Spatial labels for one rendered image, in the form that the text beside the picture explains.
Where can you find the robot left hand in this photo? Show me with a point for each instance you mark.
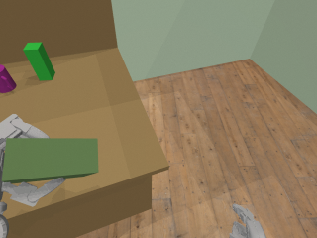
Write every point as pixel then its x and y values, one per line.
pixel 14 127

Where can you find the sponge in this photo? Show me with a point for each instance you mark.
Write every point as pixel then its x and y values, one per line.
pixel 38 159

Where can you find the table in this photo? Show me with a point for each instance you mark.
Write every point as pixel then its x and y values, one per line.
pixel 91 96

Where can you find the robot right hand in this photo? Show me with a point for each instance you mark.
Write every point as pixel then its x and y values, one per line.
pixel 253 228

